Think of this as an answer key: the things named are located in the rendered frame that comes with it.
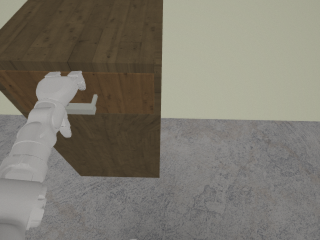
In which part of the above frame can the drawer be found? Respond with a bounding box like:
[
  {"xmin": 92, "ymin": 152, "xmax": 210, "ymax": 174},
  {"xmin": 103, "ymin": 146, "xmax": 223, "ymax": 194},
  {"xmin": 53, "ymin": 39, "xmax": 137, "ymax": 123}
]
[{"xmin": 0, "ymin": 70, "xmax": 155, "ymax": 114}]

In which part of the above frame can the left robot forearm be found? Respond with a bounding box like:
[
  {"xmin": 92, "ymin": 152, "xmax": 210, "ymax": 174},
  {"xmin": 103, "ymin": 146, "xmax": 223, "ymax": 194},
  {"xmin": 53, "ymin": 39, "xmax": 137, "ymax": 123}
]
[{"xmin": 0, "ymin": 98, "xmax": 66, "ymax": 183}]

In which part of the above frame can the handle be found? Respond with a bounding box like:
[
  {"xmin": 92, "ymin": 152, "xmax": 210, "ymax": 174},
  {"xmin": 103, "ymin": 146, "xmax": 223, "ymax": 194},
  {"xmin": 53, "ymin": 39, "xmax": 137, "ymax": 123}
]
[{"xmin": 65, "ymin": 94, "xmax": 98, "ymax": 115}]

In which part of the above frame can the robot left upper arm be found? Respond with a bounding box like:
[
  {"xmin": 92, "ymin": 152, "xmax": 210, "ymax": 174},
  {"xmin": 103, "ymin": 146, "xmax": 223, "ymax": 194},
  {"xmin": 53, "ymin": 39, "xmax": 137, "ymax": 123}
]
[{"xmin": 0, "ymin": 178, "xmax": 48, "ymax": 240}]

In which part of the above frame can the robot left hand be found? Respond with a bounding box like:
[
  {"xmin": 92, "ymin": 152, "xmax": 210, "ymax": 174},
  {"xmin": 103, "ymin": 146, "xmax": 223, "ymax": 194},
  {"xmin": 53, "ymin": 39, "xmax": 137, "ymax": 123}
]
[{"xmin": 36, "ymin": 71, "xmax": 86, "ymax": 138}]

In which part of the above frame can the cabinet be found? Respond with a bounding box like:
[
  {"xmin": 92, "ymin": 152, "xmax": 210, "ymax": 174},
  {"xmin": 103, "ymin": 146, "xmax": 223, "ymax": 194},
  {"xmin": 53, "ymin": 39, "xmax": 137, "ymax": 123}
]
[{"xmin": 0, "ymin": 0, "xmax": 163, "ymax": 178}]

